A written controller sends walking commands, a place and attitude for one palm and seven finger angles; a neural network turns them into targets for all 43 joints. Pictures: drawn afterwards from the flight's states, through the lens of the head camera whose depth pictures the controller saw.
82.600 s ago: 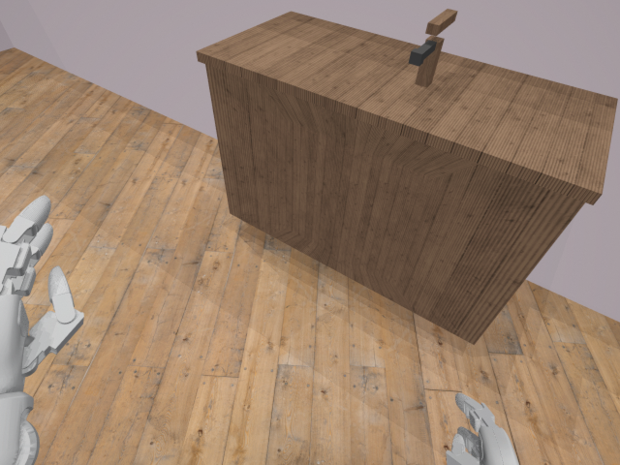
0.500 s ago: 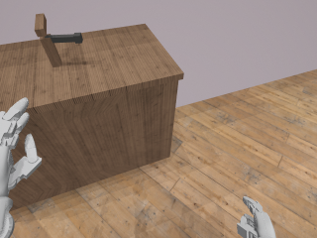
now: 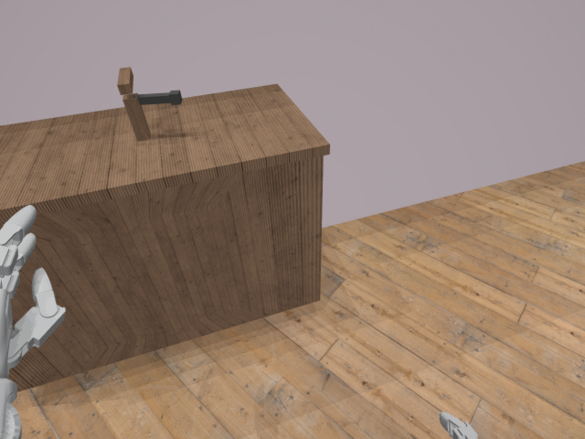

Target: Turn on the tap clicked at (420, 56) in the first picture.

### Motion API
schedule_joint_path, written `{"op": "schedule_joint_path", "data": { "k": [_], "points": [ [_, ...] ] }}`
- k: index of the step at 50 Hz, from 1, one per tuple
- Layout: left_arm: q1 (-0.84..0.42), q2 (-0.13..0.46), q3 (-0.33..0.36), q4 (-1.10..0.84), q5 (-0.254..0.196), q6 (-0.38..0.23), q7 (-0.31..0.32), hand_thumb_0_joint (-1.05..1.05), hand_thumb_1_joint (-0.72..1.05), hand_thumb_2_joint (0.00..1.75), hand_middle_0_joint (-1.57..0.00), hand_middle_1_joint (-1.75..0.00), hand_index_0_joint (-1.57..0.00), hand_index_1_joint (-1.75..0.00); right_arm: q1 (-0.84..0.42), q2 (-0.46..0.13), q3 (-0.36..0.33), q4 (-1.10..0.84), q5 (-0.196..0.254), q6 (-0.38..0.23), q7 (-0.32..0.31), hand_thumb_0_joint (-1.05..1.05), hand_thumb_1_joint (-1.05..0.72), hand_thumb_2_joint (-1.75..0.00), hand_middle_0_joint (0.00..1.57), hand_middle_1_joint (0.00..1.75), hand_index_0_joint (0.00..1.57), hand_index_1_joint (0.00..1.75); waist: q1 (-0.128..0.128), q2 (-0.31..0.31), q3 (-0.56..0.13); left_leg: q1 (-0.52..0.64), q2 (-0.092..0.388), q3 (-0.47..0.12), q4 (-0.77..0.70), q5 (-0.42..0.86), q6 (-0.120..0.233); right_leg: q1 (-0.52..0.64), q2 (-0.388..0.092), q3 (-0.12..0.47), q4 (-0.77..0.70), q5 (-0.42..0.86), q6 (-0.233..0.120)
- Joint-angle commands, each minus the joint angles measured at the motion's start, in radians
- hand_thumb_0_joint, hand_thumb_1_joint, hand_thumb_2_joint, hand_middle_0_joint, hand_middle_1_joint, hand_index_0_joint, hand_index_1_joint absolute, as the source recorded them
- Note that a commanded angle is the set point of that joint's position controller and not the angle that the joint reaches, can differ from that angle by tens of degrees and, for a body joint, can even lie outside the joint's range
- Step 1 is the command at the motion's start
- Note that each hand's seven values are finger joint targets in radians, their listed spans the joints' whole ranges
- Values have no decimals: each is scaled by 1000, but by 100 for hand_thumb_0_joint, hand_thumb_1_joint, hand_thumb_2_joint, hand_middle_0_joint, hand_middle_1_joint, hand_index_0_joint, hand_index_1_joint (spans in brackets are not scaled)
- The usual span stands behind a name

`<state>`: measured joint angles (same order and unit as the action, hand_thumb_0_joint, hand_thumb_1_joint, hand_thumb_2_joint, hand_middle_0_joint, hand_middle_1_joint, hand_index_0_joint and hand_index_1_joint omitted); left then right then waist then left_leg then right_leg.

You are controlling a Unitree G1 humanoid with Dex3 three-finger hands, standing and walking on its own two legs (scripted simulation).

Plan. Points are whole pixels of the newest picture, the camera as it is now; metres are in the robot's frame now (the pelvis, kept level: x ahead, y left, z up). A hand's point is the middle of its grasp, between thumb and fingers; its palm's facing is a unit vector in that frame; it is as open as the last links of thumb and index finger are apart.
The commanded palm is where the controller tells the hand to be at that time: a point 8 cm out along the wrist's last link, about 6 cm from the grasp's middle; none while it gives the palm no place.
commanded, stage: stop stepping back and stand still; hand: left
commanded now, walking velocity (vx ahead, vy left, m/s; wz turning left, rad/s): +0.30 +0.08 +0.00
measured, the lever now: (175, 97) +0.90 +0.32 +0.13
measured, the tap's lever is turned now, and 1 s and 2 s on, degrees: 75 75 75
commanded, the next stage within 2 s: stand and check the lever's angle in 1.86 s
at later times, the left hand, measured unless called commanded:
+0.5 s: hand (72, 355) +0.15 +0.19 +0.20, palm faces +0.47 -0.79 -0.40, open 7.4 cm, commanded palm +0.10 +0.24 +0.19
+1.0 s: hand (104, 343) +0.16 +0.17 +0.20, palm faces +0.45 -0.79 -0.43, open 7.4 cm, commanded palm +0.11 +0.22 +0.19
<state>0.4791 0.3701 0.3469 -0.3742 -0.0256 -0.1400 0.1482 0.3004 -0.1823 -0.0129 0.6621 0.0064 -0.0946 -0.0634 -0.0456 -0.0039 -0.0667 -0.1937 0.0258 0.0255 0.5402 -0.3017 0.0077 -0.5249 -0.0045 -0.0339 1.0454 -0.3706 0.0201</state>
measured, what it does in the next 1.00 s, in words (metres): steps on the spot: right foot, then left foot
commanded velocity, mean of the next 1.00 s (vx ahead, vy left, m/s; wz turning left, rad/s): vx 0.05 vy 0.07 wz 0.00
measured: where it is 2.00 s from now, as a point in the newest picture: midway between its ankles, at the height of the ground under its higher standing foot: outside the picture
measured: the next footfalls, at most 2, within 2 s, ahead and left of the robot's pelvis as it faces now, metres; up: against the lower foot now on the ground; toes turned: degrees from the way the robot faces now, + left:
right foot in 0.08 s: +0.06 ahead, -0.12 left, +0.00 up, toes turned +3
left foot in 0.52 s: -0.01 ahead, +0.10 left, +0.00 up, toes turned +7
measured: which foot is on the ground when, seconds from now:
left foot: down 0.00-0.08, up 0.10-0.50, down 0.52-0.68, up 0.70-0.96, down 0.98-1.00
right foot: up 0.00-0.06, down 0.08-1.00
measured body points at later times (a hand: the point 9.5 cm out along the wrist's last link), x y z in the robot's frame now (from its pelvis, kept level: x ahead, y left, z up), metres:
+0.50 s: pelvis -0.05 -0.05 +0.01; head -0.06 -0.08 +0.46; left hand +0.12 +0.23 +0.22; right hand +0.13 -0.31 -0.07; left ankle -0.06 +0.09 -0.71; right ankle +0.05 -0.09 -0.72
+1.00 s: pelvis -0.03 -0.07 +0.01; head -0.03 -0.09 +0.46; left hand +0.13 +0.21 +0.22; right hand +0.15 -0.31 -0.08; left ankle -0.04 +0.07 -0.73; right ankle +0.02 -0.13 -0.73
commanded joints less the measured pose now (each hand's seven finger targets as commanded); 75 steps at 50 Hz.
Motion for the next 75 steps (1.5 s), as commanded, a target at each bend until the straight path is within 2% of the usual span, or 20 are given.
{"op": "schedule_joint_path", "data": {
  "k": [1, 2, 3, 4, 5, 7, 11, 22, 24, 26, 28, 32, 33, 34, 35, 39, 44, 48, 50, 75],
  "points": [
    [-161, 165, 90, -251, -3, -69, 13, 0, 90, 90, -20, -30, -20, -30, -206, -154, -34, -159, -13, -62, -19, 0, -90, -90, 20, 30, 20, 30, 62, 218, 152, -408, 201, -168, -249, -438, 128, 348, -6, -4, -319, -95, -12],
    [-170, 159, 86, -251, 1, -62, 16, 0, 90, 90, -20, -30, -20, -30, -199, -152, -38, -156, -16, -64, -24, 0, -90, -90, 20, 30, 20, 30, 86, 121, 100, -434, 139, -101, -45, -410, 89, 487, 19, 1, -489, -114, -25],
    [-206, 157, 67, -261, 11, -52, 16, 0, 90, 90, -20, -30, -20, -30, -200, -131, -41, -153, -10, -67, -22, 0, -90, -90, 20, 30, 20, 30, 91, -162, 95, -465, 6, 21, 315, -324, 59, 469, -90, 197, -693, -192, -56],
    [-224, 208, 91, -265, 4, -47, 14, 0, 90, 90, -20, -30, -20, -30, -218, -138, -55, -164, -2, -77, -17, 0, -90, -90, 20, 30, 20, 30, 77, -467, 72, -543, -61, -45, 650, -279, 32, 378, -333, 712, -895, -351, -105],
    [-269, 215, 91, -262, -1, -54, 1, 0, 90, 90, -20, -30, -20, -30, -231, -153, -50, -151, -4, -93, -11, 0, -90, -90, 20, 30, 20, 30, 55, -303, 129, -547, -43, -150, 754, -136, 18, 311, -364, 759, -934, -226, -96],
    [-303, 249, 123, -353, 5, -100, -7, 0, 90, 90, -20, -30, -20, -30, -157, -136, -54, -123, -9, -101, 1, 0, -90, -90, 20, 30, 20, 30, 16, -80, 63, -464, -8, -147, 756, -26, 3, 259, -326, 668, -863, -310, -104],
    [-142, 201, 123, -260, -26, -112, -18, 0, 90, 90, -20, -30, -20, -30, -161, -117, -46, -115, 6, -66, 6, 0, -90, -90, 20, 30, 20, 30, 23, -106, 43, -332, -9, -67, 644, 79, -17, 199, -235, 293, -841, -237, -58],
    [-98, 160, 93, -242, -27, -95, 31, 0, 90, 90, -20, -30, -20, -30, -164, -131, -48, -191, -1, -56, -13, 0, -90, -90, 20, 30, 20, 30, 49, -140, 8, -13, -48, 88, -80, -139, 50, 300, -233, 270, -819, -246, -58],
    [-104, 158, 84, -310, -22, -102, 34, 0, 90, 90, -20, -30, -20, -30, -158, -161, -52, -210, -11, -57, -9, 0, -90, -90, 20, 30, 20, 30, 43, 29, 20, 32, 37, -82, -207, -250, 108, 221, -135, 220, -662, -257, -32],
    [-152, 167, 88, -376, -4, -107, 41, 0, 90, 90, -20, -30, -20, -30, -159, -170, -46, -209, 0, -64, -3, 0, -90, -90, 20, 30, 20, 30, 40, 292, 62, 67, 273, -376, -340, -293, 201, 42, -7, 39, -286, -69, 25],
    [-143, 207, 142, -360, 2, -97, 42, 0, 90, 90, -20, -30, -20, -30, -159, -141, -61, -182, -6, -74, 0, 0, -90, -90, 20, 30, 20, 30, 40, 252, 66, -28, 270, -334, -326, -119, 209, 24, -5, 64, -37, -91, 12],
    [-64, 156, 108, -272, -6, -67, 25, 0, 90, 90, -20, -30, -20, -30, -187, -145, -38, -181, 9, -73, -1, 0, -90, -90, 20, 30, 20, 30, 66, 179, 118, -271, 144, -104, -174, -239, 101, 371, -8, 10, -480, 41, 16],
    [-101, 170, 113, -264, -1, -67, 24, 0, 90, 90, -20, -30, -20, -30, -190, -141, -37, -179, 7, -74, -3, 0, -90, -90, 20, 30, 20, 30, 64, 33, 121, -263, 80, -50, -28, -174, 69, 391, -26, 82, -636, 83, 6],
    [-129, 197, 116, -264, -2, -66, 21, 0, 90, 90, -20, -30, -20, -30, -194, -137, -48, -183, 2, -70, -3, 0, -90, -90, 20, 30, 20, 30, 49, -242, 97, -293, -13, 2, 227, -179, 26, 354, -192, 376, -759, 75, -63],
    [-142, 202, 110, -255, -14, -56, 13, 0, 90, 90, -20, -30, -20, -30, -210, -138, -52, -187, 9, -71, 5, 0, -90, -90, 20, 30, 20, 30, 55, -352, 95, -321, -39, -29, 413, -201, 6, 329, -323, 538, -831, 158, -118],
    [-151, 205, 117, -364, -18, -97, 6, 0, 90, 90, -20, -30, -20, -30, -182, -129, -45, -164, 5, -73, 12, 0, -90, -90, 20, 30, 20, 30, 50, -90, -5, -205, 0, -74, 398, -110, -4, 333, -268, 403, -789, 146, -115],
    [-47, 177, 127, -331, -27, -99, 31, 0, 90, 90, -20, -30, -20, -30, -193, -110, -23, -180, -8, -48, -4, 0, -90, -90, 20, 30, 20, 30, 59, -89, -33, -24, -42, 22, 26, -48, 11, 318, -188, 239, -780, 25, -96],
    [-17, 154, 112, -298, -30, -92, 35, 0, 90, 90, -20, -30, -20, -30, -201, -143, -37, -196, 0, -36, -10, 0, -90, -90, 20, 30, 20, 30, 68, 44, 1, 7, 75, -132, -171, 15, 60, 301, -71, 191, -705, 55, -11],
    [-24, 152, 105, -287, -29, -86, 31, 0, 90, 90, -20, -30, -20, -30, -198, -159, -51, -207, 17, -24, -8, 0, -90, -90, 20, 30, 20, 30, 70, 2, -26, -26, 89, -144, -132, 74, 61, 374, -57, 192, -695, 186, 33],
    [-103, 151, 68, -320, -26, -70, 15, 0, 90, 90, -20, -30, -20, -30, -222, -152, -26, -216, -5, -30, -17, 0, -90, -90, 20, 30, 20, 30, 66, 52, -36, -34, 76, -102, -198, 216, 18, 410, -19, 101, -636, 369, -19]
  ]
}}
